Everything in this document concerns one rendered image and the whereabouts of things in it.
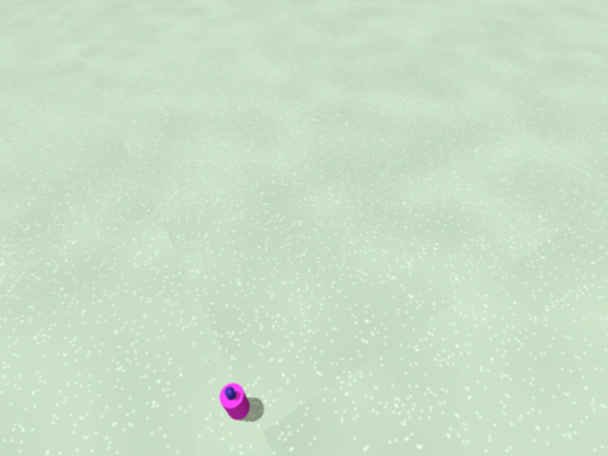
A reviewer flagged bottle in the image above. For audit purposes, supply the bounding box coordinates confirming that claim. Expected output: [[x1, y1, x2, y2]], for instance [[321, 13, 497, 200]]
[[219, 383, 250, 420]]

